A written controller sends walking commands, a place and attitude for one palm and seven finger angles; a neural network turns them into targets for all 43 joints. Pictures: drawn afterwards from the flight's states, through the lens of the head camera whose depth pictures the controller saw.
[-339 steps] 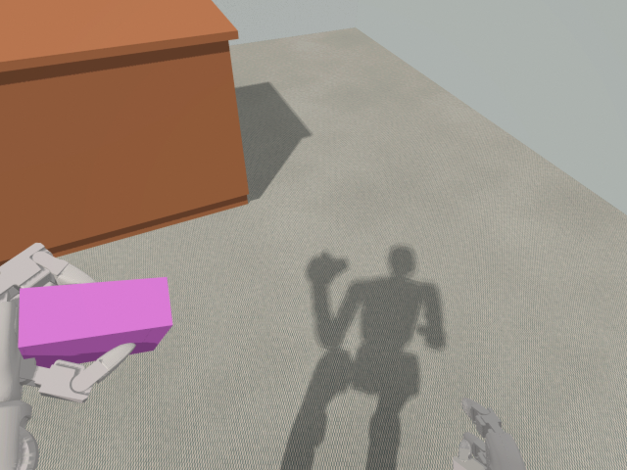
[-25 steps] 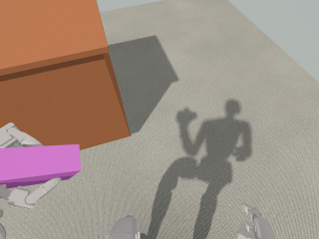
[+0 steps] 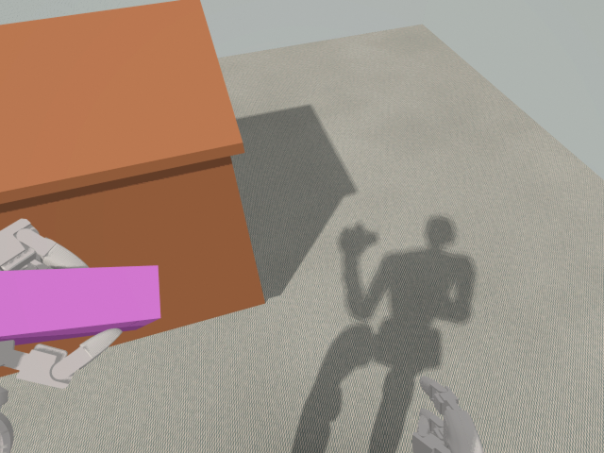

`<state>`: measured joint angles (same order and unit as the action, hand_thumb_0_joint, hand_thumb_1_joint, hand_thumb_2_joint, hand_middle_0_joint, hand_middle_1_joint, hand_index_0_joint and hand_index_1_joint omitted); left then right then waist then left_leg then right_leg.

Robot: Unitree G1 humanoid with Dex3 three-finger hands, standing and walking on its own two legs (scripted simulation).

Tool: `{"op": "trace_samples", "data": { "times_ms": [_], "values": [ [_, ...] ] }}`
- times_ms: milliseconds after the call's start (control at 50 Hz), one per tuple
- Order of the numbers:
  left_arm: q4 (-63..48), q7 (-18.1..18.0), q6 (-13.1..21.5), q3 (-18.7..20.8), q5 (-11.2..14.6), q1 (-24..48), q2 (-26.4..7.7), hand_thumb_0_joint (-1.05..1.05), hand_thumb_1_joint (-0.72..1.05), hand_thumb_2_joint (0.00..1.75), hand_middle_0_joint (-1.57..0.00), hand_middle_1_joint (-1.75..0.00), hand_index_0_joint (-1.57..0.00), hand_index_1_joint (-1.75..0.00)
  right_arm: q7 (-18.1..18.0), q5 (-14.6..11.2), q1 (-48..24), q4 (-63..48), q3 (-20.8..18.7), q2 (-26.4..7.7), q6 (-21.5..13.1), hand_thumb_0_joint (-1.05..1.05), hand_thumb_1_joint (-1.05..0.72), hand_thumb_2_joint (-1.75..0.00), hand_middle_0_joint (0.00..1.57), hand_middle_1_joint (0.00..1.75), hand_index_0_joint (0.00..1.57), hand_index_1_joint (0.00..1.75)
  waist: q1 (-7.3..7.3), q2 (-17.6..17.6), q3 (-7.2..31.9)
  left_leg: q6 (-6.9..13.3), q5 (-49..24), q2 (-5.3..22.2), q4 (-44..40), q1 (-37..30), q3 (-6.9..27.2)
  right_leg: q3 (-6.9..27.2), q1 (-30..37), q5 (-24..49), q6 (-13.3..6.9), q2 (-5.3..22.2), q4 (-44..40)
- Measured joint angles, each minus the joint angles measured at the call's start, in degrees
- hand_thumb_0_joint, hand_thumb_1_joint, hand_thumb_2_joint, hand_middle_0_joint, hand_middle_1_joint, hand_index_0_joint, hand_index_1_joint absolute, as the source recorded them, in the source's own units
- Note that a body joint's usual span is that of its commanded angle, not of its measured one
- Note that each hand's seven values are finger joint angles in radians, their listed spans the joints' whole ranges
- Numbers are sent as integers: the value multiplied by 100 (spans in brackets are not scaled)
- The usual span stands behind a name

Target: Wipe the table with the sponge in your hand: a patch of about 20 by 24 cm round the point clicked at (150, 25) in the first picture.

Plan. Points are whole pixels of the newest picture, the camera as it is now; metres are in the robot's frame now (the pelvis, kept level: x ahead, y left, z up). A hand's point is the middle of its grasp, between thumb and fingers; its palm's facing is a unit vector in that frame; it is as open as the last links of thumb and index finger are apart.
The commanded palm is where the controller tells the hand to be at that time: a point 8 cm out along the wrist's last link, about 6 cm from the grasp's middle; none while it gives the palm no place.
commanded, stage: take the last steps up to it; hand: left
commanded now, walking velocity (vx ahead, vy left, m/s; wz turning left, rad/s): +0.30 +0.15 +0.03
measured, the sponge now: (103, 304) +0.22 +0.20 +0.17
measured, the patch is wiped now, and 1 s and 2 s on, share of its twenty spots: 0.00 0.00 0.00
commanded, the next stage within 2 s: come to a stop and stand still in 1.62 s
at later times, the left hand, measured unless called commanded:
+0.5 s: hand (42, 209) +0.32 +0.31 +0.18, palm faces +0.39 -0.79 -0.46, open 9.2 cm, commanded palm +0.26 +0.35 +0.18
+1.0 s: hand (65, 183) +0.38 +0.32 +0.16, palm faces +0.40 -0.81 -0.43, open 9.2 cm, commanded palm +0.32 +0.36 +0.18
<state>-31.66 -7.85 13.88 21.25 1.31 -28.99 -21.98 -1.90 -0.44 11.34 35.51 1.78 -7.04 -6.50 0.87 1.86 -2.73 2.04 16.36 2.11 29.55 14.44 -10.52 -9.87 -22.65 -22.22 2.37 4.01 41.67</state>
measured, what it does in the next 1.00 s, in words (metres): walks ahead: right foot, then left foot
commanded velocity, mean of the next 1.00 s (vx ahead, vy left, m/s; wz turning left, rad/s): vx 0.22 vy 0.12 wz -0.02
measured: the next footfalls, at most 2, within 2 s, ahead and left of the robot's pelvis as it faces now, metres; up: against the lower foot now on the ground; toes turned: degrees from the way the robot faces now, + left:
right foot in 0.04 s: +0.07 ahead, -0.09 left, +0.00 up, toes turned -10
left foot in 0.44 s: +0.20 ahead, +0.19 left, +0.00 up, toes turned +10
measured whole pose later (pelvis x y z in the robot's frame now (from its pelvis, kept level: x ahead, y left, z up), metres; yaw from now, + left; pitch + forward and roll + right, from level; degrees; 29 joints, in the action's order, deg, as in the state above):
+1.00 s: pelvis +0.15 +0.08 +0.00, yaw -1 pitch +0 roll +2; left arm -22.2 -8.5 12.0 19.8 0.9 -25.3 -17.7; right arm -2.4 -0.3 11.0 37.5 0.0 -13.5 -2.5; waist 0.0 0.6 -2.3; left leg -1.6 22.2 1.8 58.7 26.4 -4.1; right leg -8.7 -14.3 -16.0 -3.7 2.8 30.1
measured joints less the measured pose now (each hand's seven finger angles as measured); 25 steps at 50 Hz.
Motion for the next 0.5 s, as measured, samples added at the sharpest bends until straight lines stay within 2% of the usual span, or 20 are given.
{"op": "trace_samples", "data": {
  "times_ms": [40,80,100,160,200,240,300,400,440,460,500],
  "values": [
    [183,-1,-58,46,-8,22,-80,0,-42,101,-85,-134,-84,-134,-34,0,54,32,10,-42,67,1,-90,-90,21,30,20,30,27,45,55,-39,231,-35,300,44,19,-61,375,313,-84,-57,-726],
    [447,10,-110,7,-52,191,13,0,-42,101,-85,-134,-84,-134,-47,-4,5,135,-43,-193,171,1,-90,-90,21,30,20,30,39,251,44,-65,650,56,1108,305,187,-155,414,484,-434,-137,-636],
    [584,17,-129,-22,-50,289,73,0,-42,101,-85,-134,-84,-134,-42,5,-41,220,-76,-263,226,1,-90,-90,21,30,20,30,40,258,25,-124,837,-1,1774,536,335,-168,428,401,-526,-108,-545],
    [860,28,-154,-95,-18,456,307,0,-42,101,-85,-134,-84,-134,14,7,-107,352,-175,-473,341,1,-90,-90,21,30,20,30,44,116,-44,-289,738,-102,3378,1174,620,-118,631,309,-532,16,-677],
    [871,15,-99,-117,-41,371,407,0,-42,101,-85,-134,-84,-134,12,24,-134,321,-219,-604,381,1,-90,-90,21,30,20,30,-21,23,-82,-346,518,-1,3723,1497,720,-94,784,398,-459,62,-932],
    [740,8,-46,-159,-76,244,409,0,-42,101,-85,-134,-84,-134,10,35,-154,235,-287,-707,394,1,-91,-90,21,30,20,30,-101,-93,-165,-367,314,142,3452,1668,742,-85,926,472,-416,126,-1156],
    [337,-6,54,-184,-108,56,269,0,-42,101,-85,-134,-84,-134,-7,53,-146,50,-407,-814,373,1,-91,-90,21,30,20,30,-161,-277,-314,-344,104,325,2214,1562,608,-53,1081,490,-316,241,-1323],
    [-300,-92,156,46,-88,-224,-46,0,-42,101,-85,-134,-84,-134,-66,50,-70,-207,-571,-880,328,1,-91,-90,20,30,19,29,-143,-410,-378,-297,-359,240,387,857,218,100,1226,220,-47,388,-1106],
    [-385,-136,200,193,-59,-217,-154,0,-42,101,-85,-134,-84,-134,-106,28,-26,-297,-615,-869,305,1,-91,-90,20,30,19,29,-135,-369,-286,-215,-812,158,-71,521,77,195,1123,-70,44,434,-605],
    [-306,-156,212,254,-44,-87,-217,0,-42,101,-85,-134,-84,-134,-128,10,-69,-279,-643,-767,303,1,-91,-90,20,30,19,29,-131,-452,-294,-135,-765,102,135,545,15,351,951,-369,12,481,-50],
    [19,-172,219,292,-56,227,-268,0,-42,101,-85,-134,-84,-134,-126,-10,-140,-228,-591,-550,292,1,-91,-90,20,30,19,29,-134,-483,-257,-16,-427,93,417,570,-21,627,463,-944,-85,291,1303]
  ]
}}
